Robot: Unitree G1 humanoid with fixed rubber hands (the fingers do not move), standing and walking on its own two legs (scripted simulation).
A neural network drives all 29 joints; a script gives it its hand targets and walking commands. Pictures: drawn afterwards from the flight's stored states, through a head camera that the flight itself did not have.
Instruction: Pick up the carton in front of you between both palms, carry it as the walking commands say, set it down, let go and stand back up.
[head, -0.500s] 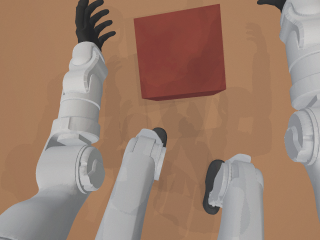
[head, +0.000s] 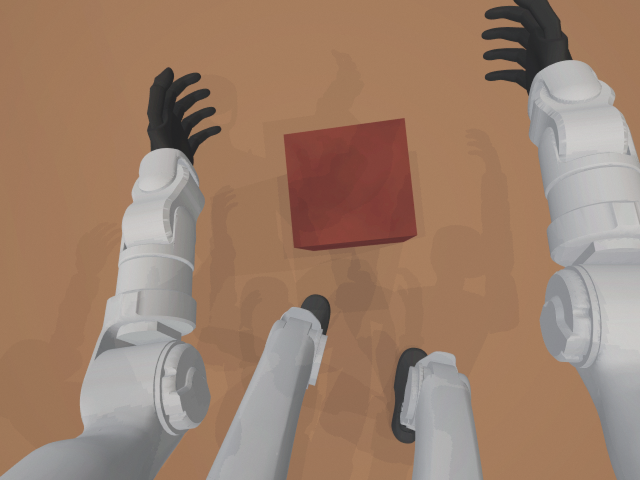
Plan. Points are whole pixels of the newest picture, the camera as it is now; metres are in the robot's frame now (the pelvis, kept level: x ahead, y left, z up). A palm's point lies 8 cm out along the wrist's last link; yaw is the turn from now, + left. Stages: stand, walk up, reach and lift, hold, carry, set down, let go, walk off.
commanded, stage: set down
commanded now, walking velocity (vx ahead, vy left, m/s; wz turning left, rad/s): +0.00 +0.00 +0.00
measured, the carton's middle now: (351, 195) +0.48 +0.10 -0.47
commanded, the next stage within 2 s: let go in 0.02 s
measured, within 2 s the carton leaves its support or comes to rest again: neither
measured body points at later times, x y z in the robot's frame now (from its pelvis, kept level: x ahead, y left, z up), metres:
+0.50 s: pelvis +0.04 +0.02 +0.12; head +0.25 +0.02 +0.52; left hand +0.35 +0.27 +0.02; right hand +0.43 -0.14 +0.01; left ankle +0.11 +0.14 -0.56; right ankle +0.05 -0.12 -0.56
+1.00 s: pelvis +0.11 +0.00 +0.18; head +0.17 -0.01 +0.62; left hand +0.27 +0.24 +0.10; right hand +0.32 -0.22 +0.09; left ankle +0.11 +0.14 -0.56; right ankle +0.05 -0.12 -0.56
